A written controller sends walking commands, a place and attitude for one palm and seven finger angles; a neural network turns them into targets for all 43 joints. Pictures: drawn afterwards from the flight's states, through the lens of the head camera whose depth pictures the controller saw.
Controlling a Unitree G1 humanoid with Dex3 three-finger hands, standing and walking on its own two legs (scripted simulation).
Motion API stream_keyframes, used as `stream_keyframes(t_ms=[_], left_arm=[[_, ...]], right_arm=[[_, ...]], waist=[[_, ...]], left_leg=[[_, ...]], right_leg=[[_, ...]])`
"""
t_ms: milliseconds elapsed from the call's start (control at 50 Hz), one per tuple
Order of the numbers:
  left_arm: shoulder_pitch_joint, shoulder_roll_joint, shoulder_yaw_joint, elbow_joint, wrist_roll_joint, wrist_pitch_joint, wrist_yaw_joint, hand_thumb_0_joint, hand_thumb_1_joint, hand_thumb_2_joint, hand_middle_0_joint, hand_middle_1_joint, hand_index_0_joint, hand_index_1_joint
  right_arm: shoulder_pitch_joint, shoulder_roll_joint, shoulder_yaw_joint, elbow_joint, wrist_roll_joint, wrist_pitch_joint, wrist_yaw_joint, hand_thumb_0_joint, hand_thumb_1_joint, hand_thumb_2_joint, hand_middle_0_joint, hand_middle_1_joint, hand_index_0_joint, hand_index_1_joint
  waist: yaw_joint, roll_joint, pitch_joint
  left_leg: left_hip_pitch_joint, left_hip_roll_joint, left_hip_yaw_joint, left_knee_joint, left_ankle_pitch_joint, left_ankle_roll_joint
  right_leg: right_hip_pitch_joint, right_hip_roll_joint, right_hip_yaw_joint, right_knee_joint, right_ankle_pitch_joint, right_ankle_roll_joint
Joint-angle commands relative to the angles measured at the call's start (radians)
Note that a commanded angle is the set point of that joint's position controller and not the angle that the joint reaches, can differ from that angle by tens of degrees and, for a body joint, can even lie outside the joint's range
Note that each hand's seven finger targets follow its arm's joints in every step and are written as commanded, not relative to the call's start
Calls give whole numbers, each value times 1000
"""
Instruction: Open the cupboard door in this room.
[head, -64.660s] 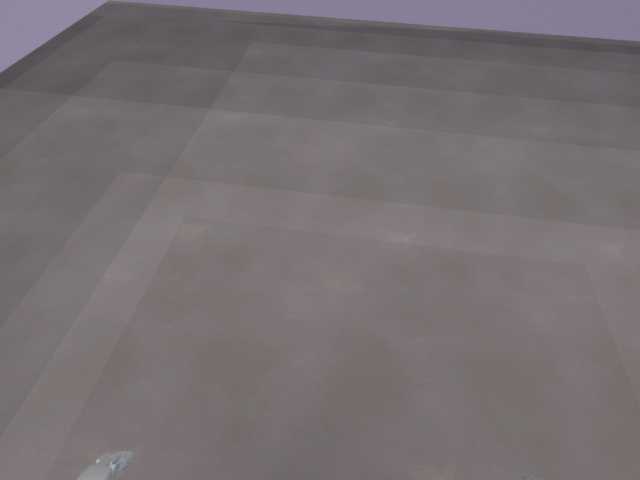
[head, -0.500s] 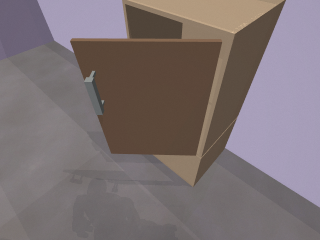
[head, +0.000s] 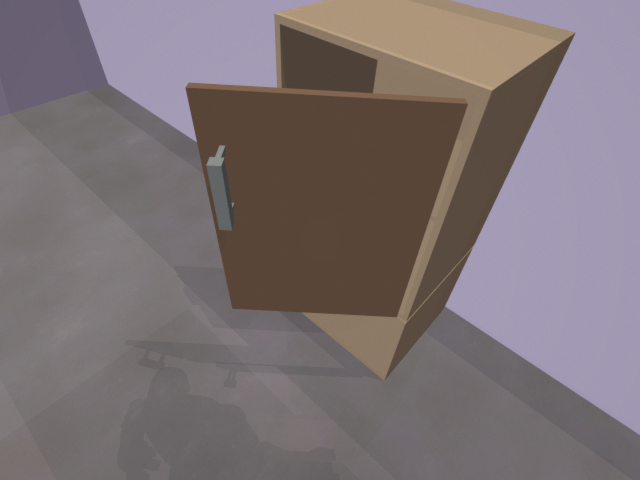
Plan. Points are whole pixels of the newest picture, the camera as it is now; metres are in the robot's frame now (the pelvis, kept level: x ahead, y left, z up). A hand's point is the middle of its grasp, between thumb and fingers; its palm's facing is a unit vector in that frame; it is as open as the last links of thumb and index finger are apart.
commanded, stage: come to a stop and stand still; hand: left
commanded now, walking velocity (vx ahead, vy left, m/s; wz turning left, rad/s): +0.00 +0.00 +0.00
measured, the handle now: (224, 188) +0.57 +0.21 +0.04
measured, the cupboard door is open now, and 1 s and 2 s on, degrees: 40 40 40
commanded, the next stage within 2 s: look again from close up in 0.54 s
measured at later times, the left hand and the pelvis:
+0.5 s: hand out of the picture -0.02 +0.22 -0.18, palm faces -0.01 -0.98 -0.18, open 7.4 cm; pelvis -0.01 +0.04 +0.00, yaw -1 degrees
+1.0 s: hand out of the picture -0.04 +0.20 -0.18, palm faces +0.00 -0.99 -0.15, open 7.4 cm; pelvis +0.00 +0.05 +0.00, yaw -1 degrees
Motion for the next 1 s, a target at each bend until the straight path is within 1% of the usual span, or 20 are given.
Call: stream_keyframes(t_ms=[0, 160, 200, 240, 300, 320, 360, 460, 480, 520, 540, 640, 680, 720, 740, 760, 800, 860, 940, 980], left_arm=[[10, 121, 24, -37, 5, -16, 7, 0, 900, 900, -200, -300, -200, -300], [54, 94, 14, 0, 9, -12, 12, 0, 900, 900, -200, -300, -200, -300], [67, 84, 13, 9, 9, -10, 13, 0, 900, 900, -200, -300, -200, -300], [77, 81, 12, 18, 10, -9, 15, 0, 900, 900, -200, -300, -200, -300], [94, 63, 7, 35, 10, -7, 17, 0, 900, 900, -200, -300, -200, -300], [98, 62, 8, 39, 12, -6, 19, 0, 900, 900, -200, -300, -200, -300], [110, 44, 5, 48, 12, -3, 20, 0, 900, 900, -200, -300, -200, -300], [148, 14, 0, 65, 15, 3, 23, 0, 900, 900, -200, -300, -200, -300], [153, 11, 0, 67, 15, 3, 23, 0, 900, 900, -200, -300, -200, -300], [166, 3, -1, 69, 16, 2, 25, 0, 900, 900, -200, -300, -200, -300], [169, -3, -1, 70, 15, 2, 26, 0, 900, 900, -200, -300, -200, -300], [180, -21, 0, 74, 14, -1, 29, 0, 900, 900, -200, -300, -200, -300], [186, -29, 0, 76, 14, 0, 30, 0, 900, 900, -200, -300, -200, -300], [197, -32, 1, 78, 15, 0, 32, 0, 900, 900, -200, -300, -200, -300], [201, -37, 0, 82, 15, 0, 32, 0, 900, 900, -200, -300, -200, -300], [202, -39, 1, 82, 15, 0, 32, 0, 900, 900, -200, -300, -200, -300], [207, -45, 3, 85, 15, 1, 33, 0, 900, 900, -200, -300, -200, -300], [219, -50, 3, 88, 16, 1, 33, 0, 900, 900, -200, -300, -200, -300], [218, -55, 4, 87, 15, -2, 34, 0, 900, 900, -200, -300, -200, -300], [218, -58, 4, 89, 14, -2, 34, 0, 900, 900, -200, -300, -200, -300]], right_arm=[[-19, -178, -39, -50, 2, -18, -10, 0, -900, -900, 200, 300, 200, 300], [10, -160, -39, -14, 7, -17, -8, 0, -900, -900, 200, 300, 200, 300], [18, -157, -40, -6, 7, -18, -10, 0, -900, -900, 200, 300, 200, 300], [24, -148, -39, 3, 10, -19, -10, 0, -900, -900, 200, 300, 200, 300], [34, -136, -38, 17, 11, -19, -12, 0, -900, -900, 200, 300, 200, 300], [41, -130, -37, 19, 13, -17, -13, 0, -900, -900, 200, 300, 200, 300], [46, -123, -37, 26, 13, -16, -14, 0, -900, -900, 200, 300, 200, 300], [61, -99, -39, 35, 14, -8, -15, 0, -900, -900, 200, 300, 200, 300], [66, -96, -39, 34, 14, -7, -15, 0, -900, -900, 200, 300, 200, 300], [78, -86, -40, 37, 15, -7, -16, 0, -900, -900, 200, 300, 200, 300], [79, -82, -39, 38, 15, -8, -16, 0, -900, -900, 200, 300, 200, 300], [94, -62, -42, 45, 17, -10, -18, 0, -900, -900, 200, 300, 200, 300], [101, -58, -42, 51, 17, -10, -20, 0, -900, -900, 200, 300, 200, 300], [105, -52, -43, 55, 18, -9, -20, 0, -900, -900, 200, 300, 200, 300], [105, -49, -43, 53, 18, -10, -20, 0, -900, -900, 200, 300, 200, 300], [110, -46, -43, 57, 18, -9, -21, 0, -900, -900, 200, 300, 200, 300], [116, -45, -45, 58, 18, -9, -22, 0, -900, -900, 200, 300, 200, 300], [119, -37, -45, 61, 18, -8, -22, 0, -900, -900, 200, 300, 200, 300], [130, -29, -45, 61, 18, -10, -23, 0, -900, -900, 200, 300, 200, 300], [136, -25, -45, 67, 18, -9, -24, 0, -900, -900, 200, 300, 200, 300]], waist=[[-1, 10, 37], [-2, -4, 27], [-2, 21, 18], [0, 22, 5], [-1, 31, 16], [0, 15, 27], [-2, 29, 42], [1, 32, 77], [0, 23, 79], [1, 15, 59], [0, 25, 51], [-5, 4, 42], [-5, 16, 59], [0, -1, 70], [-2, 7, 73], [-4, 0, 71], [-4, 17, 78], [-2, 19, 75], [-4, -3, 73], [-5, 13, 75]], left_leg=[[-48, 132, -181, -168, -143, 4], [-47, 140, -195, -203, -179, 6], [-36, 142, -197, -211, -173, 6], [-29, 144, -196, -210, -147, 7], [-19, 144, -194, -217, -139, 3], [-27, 146, -198, -222, -143, 5], [-28, 145, -200, -236, -162, 1], [-59, 143, -205, -260, -241, -1], [-61, 142, -207, -263, -249, -2], [-41, 144, -204, -258, -221, -2], [-36, 142, -201, -255, -214, -4], [-9, 139, -189, -238, -152, -7], [-16, 142, -196, -252, -176, -10], [-23, 142, -195, -252, -178, -6], [-19, 140, -189, -252, -171, -8], [-18, 139, -191, -253, -175, -9], [-22, 142, -196, -266, -200, -13], [-24, 141, -195, -266, -208, -10], [-15, 137, -181, -249, -169, -8], [-11, 138, -182, -255, -182, -12]], right_leg=[[-37, -109, 125, -89, -58, -21], [-31, -111, 110, -73, -37, -10], [-26, -111, 107, -67, -22, -10], [-12, -111, 102, -62, 1, -6], [-21, -113, 100, -62, 6, -2], [-19, -112, 97, -62, 6, -1], [-29, -110, 97, -59, 2, 1], [-39, -105, 91, -56, -14, 9], [-41, -104, 90, -53, -14, 9], [-39, -104, 90, -51, 1, 9], [-38, -105, 90, -49, 4, 10], [-45, -108, 95, -52, 26, 11], [-53, -106, 92, -48, 16, 14], [-51, -105, 92, -52, 20, 14], [-56, -108, 93, -52, 23, 13], [-56, -105, 95, -52, 18, 14], [-59, -101, 91, -43, 13, 15], [-57, -102, 91, -45, 13, 14], [-57, -105, 99, -56, 27, 11], [-64, -102, 99, -51, 18, 12]])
